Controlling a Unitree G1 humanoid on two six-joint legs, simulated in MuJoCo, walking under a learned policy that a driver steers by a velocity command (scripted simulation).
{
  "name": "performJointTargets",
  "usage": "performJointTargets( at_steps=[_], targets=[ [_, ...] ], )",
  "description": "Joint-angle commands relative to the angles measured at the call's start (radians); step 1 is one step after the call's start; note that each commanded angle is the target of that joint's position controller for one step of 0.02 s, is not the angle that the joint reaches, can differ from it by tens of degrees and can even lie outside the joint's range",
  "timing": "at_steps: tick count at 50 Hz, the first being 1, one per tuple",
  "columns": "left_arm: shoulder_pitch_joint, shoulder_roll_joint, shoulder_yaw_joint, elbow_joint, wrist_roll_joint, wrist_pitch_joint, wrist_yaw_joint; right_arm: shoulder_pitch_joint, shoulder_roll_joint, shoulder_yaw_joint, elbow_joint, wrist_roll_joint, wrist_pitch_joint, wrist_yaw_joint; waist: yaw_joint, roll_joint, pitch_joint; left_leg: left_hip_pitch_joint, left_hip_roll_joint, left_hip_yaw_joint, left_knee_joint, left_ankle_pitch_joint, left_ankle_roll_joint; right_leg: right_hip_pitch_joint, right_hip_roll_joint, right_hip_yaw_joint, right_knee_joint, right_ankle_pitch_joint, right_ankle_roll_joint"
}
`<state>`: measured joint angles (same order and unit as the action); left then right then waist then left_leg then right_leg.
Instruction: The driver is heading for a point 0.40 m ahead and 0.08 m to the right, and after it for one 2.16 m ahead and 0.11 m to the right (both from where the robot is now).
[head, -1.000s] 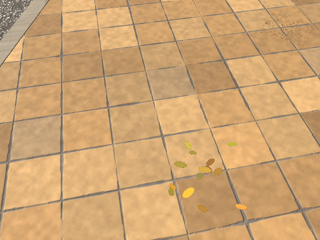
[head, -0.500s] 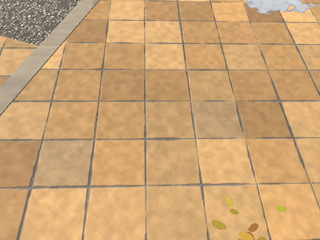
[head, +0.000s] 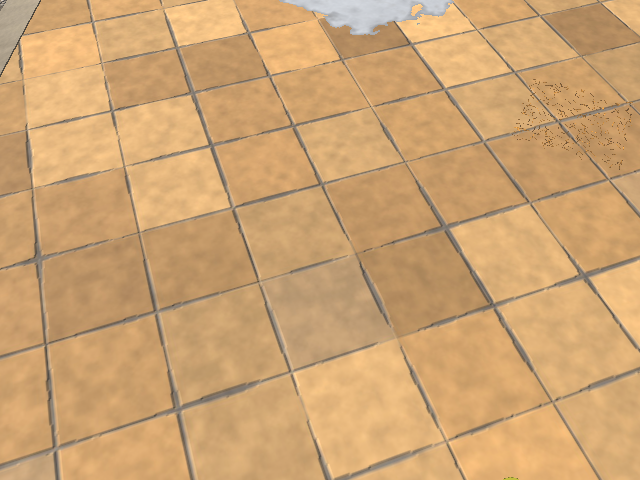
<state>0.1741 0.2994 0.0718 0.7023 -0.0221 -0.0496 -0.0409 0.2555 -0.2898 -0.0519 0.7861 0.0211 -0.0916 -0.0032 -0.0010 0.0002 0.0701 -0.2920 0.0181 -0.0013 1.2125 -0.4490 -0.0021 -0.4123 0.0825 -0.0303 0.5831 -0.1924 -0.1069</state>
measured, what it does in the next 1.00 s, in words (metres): walks ahead, turning right: left foot, then right foot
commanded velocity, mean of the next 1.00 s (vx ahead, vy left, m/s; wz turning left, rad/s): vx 0.26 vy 0.00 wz -0.32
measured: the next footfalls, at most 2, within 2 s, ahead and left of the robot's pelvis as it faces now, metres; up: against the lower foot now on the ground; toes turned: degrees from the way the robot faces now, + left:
left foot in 0.36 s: +0.40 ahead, +0.11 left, +0.00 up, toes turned -9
right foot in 0.78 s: +0.36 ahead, -0.14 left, +0.00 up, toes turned -21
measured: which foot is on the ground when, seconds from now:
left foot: up 0.00-0.34, down 0.36-1.00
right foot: down 0.00-0.36, up 0.38-0.76, down 0.78-1.00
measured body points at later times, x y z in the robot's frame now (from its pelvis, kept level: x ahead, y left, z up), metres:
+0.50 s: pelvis +0.27 +0.05 +0.01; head +0.31 +0.05 +0.46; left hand +0.45 +0.30 -0.10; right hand +0.37 -0.25 -0.07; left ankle +0.36 +0.14 -0.72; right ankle +0.15 -0.05 -0.63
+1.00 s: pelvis +0.34 +0.01 +0.00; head +0.36 +0.00 +0.45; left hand +0.61 +0.19 -0.07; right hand +0.35 -0.29 -0.11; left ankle +0.36 +0.13 -0.72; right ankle +0.32 -0.12 -0.72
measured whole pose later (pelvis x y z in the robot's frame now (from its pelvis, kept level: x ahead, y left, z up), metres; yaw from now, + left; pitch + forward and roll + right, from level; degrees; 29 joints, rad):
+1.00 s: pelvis +0.34 +0.01 +0.00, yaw -16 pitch +0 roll -1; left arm 0.09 0.25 0.05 0.64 0.01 0.03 0.04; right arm 0.20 -0.30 -0.04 0.81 0.01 0.02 0.01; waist -0.05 0.02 0.04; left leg -0.31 0.04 0.02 0.68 -0.36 -0.02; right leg -0.30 -0.04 -0.08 0.57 -0.27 0.01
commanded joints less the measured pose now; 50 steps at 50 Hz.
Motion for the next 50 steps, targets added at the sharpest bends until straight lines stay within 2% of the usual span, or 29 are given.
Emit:
performJointTargets(
  at_steps=[1, 2, 4, 6, 9, 11, 14, 16, 17, 18, 19, 20, 21, 22, 24, 26, 29, 31, 35, 37, 38, 39, 40, 41, 42, 43, 45, 47, 50],
  targets=[
    [0.065, 0.103, 0.028, -0.059, 0.011, -0.021, 0.014, -0.066, -0.144, -0.032, -0.120, -0.022, -0.050, 0.000, 0.016, -0.007, -0.129, -0.381, 0.081, -0.103, -0.032, 0.097, 0.005, 0.390, -0.282, 0.458, -0.314, 0.194, -0.213],
    [0.049, 0.101, 0.026, -0.070, 0.017, -0.020, 0.017, -0.050, -0.141, -0.035, -0.119, -0.028, -0.037, 0.001, -0.005, -0.018, -0.118, -0.337, 0.085, -0.100, -0.066, 0.113, -0.009, 0.330, -0.264, 0.432, -0.334, 0.240, -0.213],
    [0.051, 0.122, 0.031, -0.067, 0.011, -0.022, 0.028, -0.042, -0.110, -0.028, -0.121, -0.036, -0.017, 0.001, -0.019, -0.017, -0.099, -0.307, 0.085, -0.071, -0.163, 0.139, -0.044, 0.240, -0.245, 0.369, -0.354, 0.326, -0.212],
    [0.072, 0.154, 0.040, -0.058, 0.007, -0.019, 0.042, -0.109, -0.079, -0.014, -0.144, -0.039, -0.007, -0.001, -0.002, -0.026, -0.071, -0.294, 0.066, -0.046, -0.309, 0.244, -0.073, 0.170, -0.206, 0.304, -0.361, 0.334, -0.189],
    [0.111, 0.164, 0.044, -0.044, 0.000, -0.005, 0.054, -0.226, -0.051, 0.001, -0.168, -0.033, -0.011, 0.007, 0.051, -0.067, -0.065, -0.205, 0.012, -0.032, -0.557, 0.474, -0.084, 0.119, -0.145, 0.254, -0.336, 0.221, -0.127],
    [0.153, 0.168, 0.045, -0.030, -0.003, 0.002, 0.056, -0.277, -0.065, -0.002, -0.183, -0.019, -0.017, 0.015, 0.076, -0.080, -0.071, -0.168, -0.014, -0.040, -0.634, 0.532, -0.082, 0.136, -0.160, 0.297, -0.318, 0.150, -0.110],
    [0.174, 0.154, 0.043, -0.020, -0.007, 0.009, 0.059, -0.283, -0.107, -0.019, -0.191, -0.011, -0.028, 0.024, 0.064, -0.101, -0.076, -0.154, -0.015, -0.084, -0.708, 0.473, -0.052, 0.228, -0.202, 0.396, -0.234, 0.074, -0.089],
    [0.146, 0.150, 0.044, -0.027, -0.002, 0.015, 0.061, -0.219, -0.132, -0.035, -0.177, -0.014, -0.038, 0.024, 0.019, -0.129, -0.076, -0.085, -0.019, -0.077, -0.745, 0.406, -0.013, 0.254, -0.202, 0.438, -0.148, 0.129, -0.061],
    [0.130, 0.125, 0.037, -0.037, 0.001, 0.018, 0.062, -0.144, -0.151, -0.047, -0.160, -0.028, -0.044, 0.017, -0.025, -0.124, -0.116, 0.031, -0.012, -0.062, -0.788, 0.446, 0.015, 0.244, -0.151, 0.411, -0.041, 0.213, -0.023],
    [0.128, 0.073, 0.019, -0.060, 0.013, 0.017, 0.061, -0.033, -0.200, -0.061, -0.157, -0.053, -0.049, 0.010, -0.071, -0.053, -0.247, 0.252, 0.126, -0.168, -0.749, 0.567, 0.075, 0.166, -0.088, 0.349, 0.197, 0.144, 0.024],
    [0.270, 0.009, -0.001, -0.082, 0.002, 0.013, 0.065, 0.041, -0.272, -0.075, -0.143, -0.076, -0.034, 0.007, -0.022, 0.239, -0.391, 0.587, 0.386, -0.549, -0.762, 0.689, 0.252, -0.158, 0.057, 0.212, 0.534, -0.361, 0.102],
    [0.323, 0.099, 0.009, -0.071, -0.004, 0.013, 0.065, 0.051, -0.211, -0.065, -0.141, -0.044, -0.022, 0.015, -0.015, 0.292, -0.427, 0.598, 0.452, -0.731, -0.797, 0.617, 0.297, -0.267, -0.002, 0.226, 0.715, -0.476, 0.129],
    [0.249, 0.164, 0.030, -0.066, -0.008, 0.025, 0.065, 0.002, -0.135, -0.043, -0.163, -0.036, -0.011, 0.010, -0.039, 0.183, -0.313, 0.500, 0.404, -0.572, -0.800, 0.632, 0.263, -0.304, -0.041, 0.225, 0.783, -0.408, 0.151],
    [0.172, 0.177, 0.036, -0.079, -0.001, 0.038, 0.069, -0.044, -0.101, -0.031, -0.169, -0.039, 0.002, 0.006, -0.039, 0.103, -0.241, 0.392, 0.353, -0.408, -0.798, 0.707, 0.229, -0.295, -0.073, 0.181, 0.775, -0.353, 0.165],
    [0.130, 0.153, 0.043, -0.099, 0.003, 0.062, 0.071, -0.102, -0.083, -0.022, -0.155, -0.040, 0.017, 0.003, 0.000, 0.096, -0.150, 0.213, 0.270, -0.234, -0.830, 0.796, 0.201, -0.240, -0.125, 0.148, 0.685, -0.302, 0.174],
    [0.139, 0.087, 0.027, -0.107, -0.005, 0.082, 0.070, -0.120, -0.105, -0.031, -0.134, -0.045, 0.020, 0.000, 0.015, 0.143, -0.125, 0.124, 0.244, -0.145, -0.893, 0.797, 0.212, -0.176, -0.128, 0.096, 0.583, -0.266, 0.182],
    [0.093, 0.068, 0.019, -0.134, 0.006, 0.092, 0.066, -0.133, -0.148, -0.048, -0.114, -0.037, 0.029, -0.012, 0.010, 0.124, -0.160, 0.154, 0.286, -0.091, -0.926, 0.823, 0.246, -0.162, -0.149, 0.084, 0.451, -0.170, 0.187],
    [0.065, 0.049, 0.009, -0.139, 0.016, 0.090, 0.059, -0.140, -0.150, -0.046, -0.097, -0.028, 0.039, -0.012, 0.006, 0.104, -0.186, 0.128, 0.268, -0.051, -0.929, 0.811, 0.247, -0.070, -0.141, 0.082, 0.335, -0.102, 0.174],
    [0.019, 0.033, -0.003, -0.129, 0.029, 0.084, 0.050, -0.137, -0.129, -0.028, -0.049, -0.009, 0.043, 0.013, 0.002, 0.102, -0.179, 0.105, 0.230, -0.030, -0.907, 0.703, 0.223, 0.096, -0.114, 0.064, 0.082, -0.022, 0.146],
    [0.039, 0.040, 0.002, -0.111, 0.034, 0.075, 0.049, -0.155, -0.123, -0.017, -0.033, 0.007, 0.043, 0.027, 0.033, 0.101, -0.162, 0.072, 0.196, -0.040, -0.850, 0.597, 0.180, 0.237, -0.083, 0.031, -0.138, 0.115, 0.119],
    [0.031, 0.072, 0.009, -0.114, 0.040, 0.071, 0.054, -0.118, -0.097, -0.004, -0.014, 0.007, 0.038, 0.032, 0.031, 0.083, -0.157, 0.031, 0.163, -0.045, -0.823, 0.517, 0.125, 0.332, -0.106, 0.061, -0.233, 0.215, 0.095],
    [0.041, 0.143, 0.022, -0.128, 0.048, 0.069, 0.066, -0.079, -0.067, 0.010, -0.013, -0.024, 0.032, 0.037, 0.009, 0.001, -0.209, -0.025, 0.108, -0.021, -0.754, 0.335, 0.052, 0.459, -0.247, 0.188, -0.194, 0.507, 0.059],
    [0.000, 0.170, 0.021, -0.149, 0.059, 0.081, 0.080, 0.017, -0.040, 0.020, 0.001, -0.046, 0.030, 0.044, -0.050, -0.139, -0.243, -0.102, 0.049, 0.014, -0.703, 0.013, -0.007, 0.509, -0.392, 0.270, -0.134, 0.634, -0.041],
    [-0.051, 0.122, 0.013, -0.136, 0.051, 0.084, 0.074, 0.001, -0.051, 0.021, -0.002, -0.027, 0.044, 0.035, -0.041, -0.186, -0.243, -0.039, 0.045, 0.020, -0.700, 0.035, -0.028, 0.381, -0.373, 0.258, -0.166, 0.374, -0.086],
    [-0.088, 0.109, 0.014, -0.140, 0.045, 0.082, 0.066, -0.051, -0.098, 0.011, -0.011, -0.019, 0.056, 0.027, -0.031, -0.160, -0.177, -0.045, 0.034, 0.028, -0.691, 0.109, -0.032, 0.330, -0.304, 0.215, -0.182, 0.230, -0.050],
    [-0.089, 0.122, 0.021, -0.132, 0.044, 0.080, 0.066, -0.082, -0.120, 0.002, -0.018, -0.016, 0.067, 0.017, -0.016, -0.161, -0.149, -0.079, 0.022, 0.034, -0.666, 0.176, -0.028, 0.324, -0.279, 0.196, -0.183, 0.179, -0.019],
    [-0.062, 0.135, 0.029, -0.117, 0.035, 0.073, 0.070, -0.060, -0.141, -0.006, -0.025, -0.020, 0.090, 0.007, -0.013, -0.161, -0.125, -0.083, 0.029, 0.020, -0.630, 0.241, -0.023, 0.290, -0.297, 0.183, -0.178, 0.212, -0.019],
    [-0.029, 0.136, 0.036, -0.105, 0.031, 0.073, 0.080, -0.052, -0.132, -0.013, -0.029, -0.012, 0.098, 0.006, -0.003, -0.142, -0.128, -0.107, 0.017, 0.031, -0.561, 0.238, -0.016, 0.303, -0.324, 0.171, -0.161, 0.287, -0.035],
    [-0.065, 0.131, 0.041, -0.106, 0.027, 0.073, 0.097, -0.047, -0.098, -0.021, -0.040, -0.011, 0.116, 0.011, -0.007, -0.183, -0.151, -0.118, 0.017, 0.041, -0.418, 0.007, -0.009, 0.275, -0.412, 0.196, -0.164, 0.365, -0.086]
  ],
)
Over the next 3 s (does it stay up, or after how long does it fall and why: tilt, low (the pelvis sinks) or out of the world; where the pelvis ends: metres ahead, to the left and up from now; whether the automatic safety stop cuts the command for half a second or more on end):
stays up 0.35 0.01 0.01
